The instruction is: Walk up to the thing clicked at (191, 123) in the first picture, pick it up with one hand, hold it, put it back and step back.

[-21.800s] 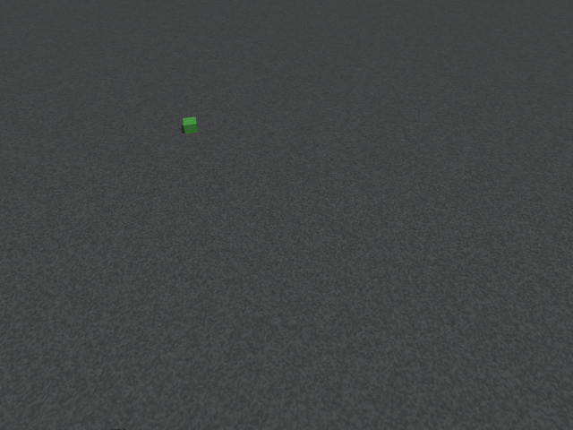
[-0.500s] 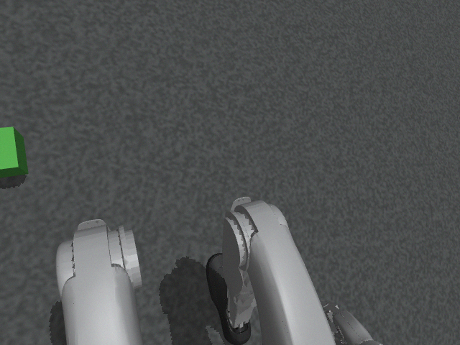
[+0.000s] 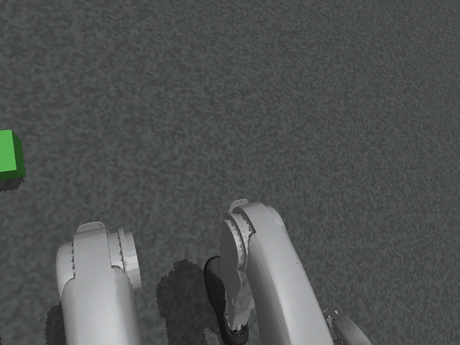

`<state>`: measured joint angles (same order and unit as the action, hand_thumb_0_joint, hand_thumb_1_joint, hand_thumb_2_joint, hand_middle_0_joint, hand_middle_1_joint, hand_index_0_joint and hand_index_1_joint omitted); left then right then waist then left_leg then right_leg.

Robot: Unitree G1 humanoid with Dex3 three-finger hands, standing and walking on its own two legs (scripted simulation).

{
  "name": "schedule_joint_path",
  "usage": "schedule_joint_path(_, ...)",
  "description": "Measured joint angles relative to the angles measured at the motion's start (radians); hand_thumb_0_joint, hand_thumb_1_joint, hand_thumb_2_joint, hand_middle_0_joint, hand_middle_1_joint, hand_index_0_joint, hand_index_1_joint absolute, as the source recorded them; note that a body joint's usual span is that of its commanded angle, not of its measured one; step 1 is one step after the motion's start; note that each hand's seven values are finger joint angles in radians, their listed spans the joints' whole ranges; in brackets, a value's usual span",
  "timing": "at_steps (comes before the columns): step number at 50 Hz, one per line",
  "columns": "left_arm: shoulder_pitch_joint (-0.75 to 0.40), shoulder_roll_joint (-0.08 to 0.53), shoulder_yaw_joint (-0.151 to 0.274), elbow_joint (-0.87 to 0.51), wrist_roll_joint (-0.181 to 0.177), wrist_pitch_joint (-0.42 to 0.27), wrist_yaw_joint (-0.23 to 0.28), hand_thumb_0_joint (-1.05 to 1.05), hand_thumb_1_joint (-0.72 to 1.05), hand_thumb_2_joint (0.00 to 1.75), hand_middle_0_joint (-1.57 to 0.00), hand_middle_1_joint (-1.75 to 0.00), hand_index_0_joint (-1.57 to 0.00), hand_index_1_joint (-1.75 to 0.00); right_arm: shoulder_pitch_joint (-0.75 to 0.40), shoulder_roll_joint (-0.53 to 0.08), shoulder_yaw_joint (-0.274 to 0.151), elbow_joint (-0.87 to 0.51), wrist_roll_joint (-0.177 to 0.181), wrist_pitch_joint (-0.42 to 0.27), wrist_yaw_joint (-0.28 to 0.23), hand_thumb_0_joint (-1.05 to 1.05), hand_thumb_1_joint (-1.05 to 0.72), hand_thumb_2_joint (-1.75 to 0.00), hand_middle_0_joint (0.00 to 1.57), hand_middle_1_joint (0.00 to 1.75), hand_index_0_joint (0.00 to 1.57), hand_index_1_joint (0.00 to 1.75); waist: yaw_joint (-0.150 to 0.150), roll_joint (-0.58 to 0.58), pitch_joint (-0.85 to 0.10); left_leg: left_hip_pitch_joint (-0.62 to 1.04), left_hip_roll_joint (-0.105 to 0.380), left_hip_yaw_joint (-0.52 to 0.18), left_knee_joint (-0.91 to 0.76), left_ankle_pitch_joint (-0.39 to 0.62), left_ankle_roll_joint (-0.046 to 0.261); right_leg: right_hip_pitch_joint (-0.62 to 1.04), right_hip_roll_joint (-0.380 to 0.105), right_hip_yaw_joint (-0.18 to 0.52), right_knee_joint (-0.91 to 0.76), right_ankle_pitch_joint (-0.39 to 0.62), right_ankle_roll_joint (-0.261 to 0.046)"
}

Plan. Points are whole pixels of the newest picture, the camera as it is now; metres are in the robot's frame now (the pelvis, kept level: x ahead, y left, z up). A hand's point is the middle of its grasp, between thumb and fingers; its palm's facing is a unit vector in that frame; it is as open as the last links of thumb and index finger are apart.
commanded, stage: approach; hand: left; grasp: from above
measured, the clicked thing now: out of the picture +0.46 +0.37 -0.29
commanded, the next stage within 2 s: close in in 0.38 s
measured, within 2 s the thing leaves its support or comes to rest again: neither
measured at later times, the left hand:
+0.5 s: hand out of the picture +0.43 +0.36 -0.17, palm faces -0.52 -0.14 -0.84, open 12.1 cm
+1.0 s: hand out of the picture +0.45 +0.35 -0.22, palm faces -0.47 -0.12 -0.88, open 12.5 cm
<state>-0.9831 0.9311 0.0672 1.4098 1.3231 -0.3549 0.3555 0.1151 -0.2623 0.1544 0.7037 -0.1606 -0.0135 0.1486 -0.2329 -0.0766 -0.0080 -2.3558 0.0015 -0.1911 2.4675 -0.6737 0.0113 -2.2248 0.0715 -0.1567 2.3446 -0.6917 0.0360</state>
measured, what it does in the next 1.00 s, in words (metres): stands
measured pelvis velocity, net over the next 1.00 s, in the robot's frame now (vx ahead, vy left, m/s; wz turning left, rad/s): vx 0.00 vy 0.00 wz -0.02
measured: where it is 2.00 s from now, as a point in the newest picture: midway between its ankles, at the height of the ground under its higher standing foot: (178, 332)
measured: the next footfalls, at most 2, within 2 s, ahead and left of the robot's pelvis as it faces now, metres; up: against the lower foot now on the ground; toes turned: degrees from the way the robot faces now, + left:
none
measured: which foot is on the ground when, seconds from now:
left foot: down 0.00-1.00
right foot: down 0.00-1.00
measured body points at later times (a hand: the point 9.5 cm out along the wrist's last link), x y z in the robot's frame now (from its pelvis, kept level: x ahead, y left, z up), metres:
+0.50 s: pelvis -0.01 -0.01 +0.00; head +0.25 +0.10 +0.36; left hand +0.45 +0.36 -0.13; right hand +0.05 -0.27 -0.08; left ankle +0.07 +0.12 -0.29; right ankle +0.10 -0.12 -0.29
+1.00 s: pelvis +0.00 +0.00 +0.00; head +0.26 +0.13 +0.34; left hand +0.47 +0.35 -0.17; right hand +0.08 -0.25 -0.08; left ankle +0.07 +0.12 -0.29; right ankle +0.10 -0.12 -0.28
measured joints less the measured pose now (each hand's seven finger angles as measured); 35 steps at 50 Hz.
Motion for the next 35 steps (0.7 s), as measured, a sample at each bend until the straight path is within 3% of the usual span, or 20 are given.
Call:
schedule_joint_path(6, -0.045, -0.047, 0.004, 0.031, 0.009, 0.067, 0.042, 0.00, -0.26, 0.78, -0.37, -0.74, -0.36, -0.75, 0.014, 0.003, 0.001, -0.019, 0.008, -0.012, -0.006, 0.00, -0.91, -0.89, 0.20, 0.30, 0.21, 0.29, -0.039, 0.025, -0.021, -0.004, 0.002, 0.004, -0.023, 0.005, -0.003, -0.010, 0.000, 0.004, -0.019, 0.007, -0.004)
schedule_joint_path(10, -0.063, -0.052, 0.015, 0.066, -0.008, 0.129, 0.043, 0.00, -0.25, 0.77, -0.39, -0.72, -0.38, -0.73, 0.023, -0.005, 0.010, -0.030, 0.019, -0.015, -0.008, 0.00, -0.91, -0.89, 0.20, 0.30, 0.21, 0.29, -0.060, 0.046, -0.019, 0.002, 0.009, 0.012, -0.042, 0.009, -0.003, -0.014, 0.003, 0.011, -0.032, 0.015, -0.002)
schedule_joint_path(16, -0.046, -0.035, 0.023, 0.098, -0.078, 0.175, -0.027, 0.00, -0.22, 0.74, -0.41, -0.70, -0.40, -0.71, 0.032, -0.019, 0.024, -0.034, 0.035, -0.007, -0.011, 0.00, -0.91, -0.89, 0.20, 0.30, 0.21, 0.29, -0.064, 0.062, 0.008, 0.020, 0.020, 0.023, -0.059, 0.016, -0.003, -0.011, 0.010, 0.022, -0.041, 0.030, -0.002)
schedule_joint_path(21, -0.018, 0.003, 0.028, 0.103, -0.112, 0.124, -0.099, 0.00, -0.21, 0.72, -0.42, -0.70, -0.41, -0.71, 0.031, -0.032, 0.043, -0.030, 0.031, 0.002, -0.021, 0.00, -0.91, -0.89, 0.20, 0.30, 0.21, 0.29, -0.056, 0.042, 0.044, 0.026, 0.018, 0.022, -0.050, 0.022, -0.005, -0.007, 0.010, 0.021, -0.029, 0.035, -0.004)
schedule_joint_path(25, -0.008, 0.047, 0.053, 0.072, -0.090, 0.038, -0.100, 0.00, -0.20, 0.71, -0.42, -0.71, -0.41, -0.72, 0.026, -0.040, 0.053, -0.025, 0.012, 0.009, -0.030, 0.00, -0.91, -0.89, 0.20, 0.30, 0.21, 0.29, -0.040, 0.013, 0.072, 0.020, 0.011, 0.007, -0.026, 0.021, -0.011, -0.003, 0.007, 0.008, -0.013, 0.032, -0.005)
schedule_joint_path(28, -0.020, 0.067, 0.057, 0.052, -0.061, -0.006, -0.070, 0.00, -0.21, 0.72, -0.40, -0.73, -0.41, -0.73, 0.023, -0.042, 0.051, -0.019, -0.004, 0.014, -0.031, 0.00, -0.91, -0.89, 0.20, 0.30, 0.21, 0.29, -0.028, -0.006, 0.074, 0.012, 0.004, -0.003, -0.007, 0.016, -0.011, -0.002, 0.004, -0.001, -0.001, 0.023, -0.005)
schedule_joint_path(35, -0.058, 0.078, 0.020, 0.099, 0.004, -0.010, 0.005, 0.00, -0.25, 0.76, -0.37, -0.73, -0.37, -0.74, -0.001, -0.028, 0.043, -0.022, -0.019, 0.000, -0.021, 0.00, -0.91, -0.89, 0.20, 0.30, 0.21, 0.29, -0.037, -0.022, 0.051, -0.003, -0.002, -0.016, 0.016, -0.004, -0.002, 0.002, 0.003, -0.014, 0.005, 0.000, -0.001)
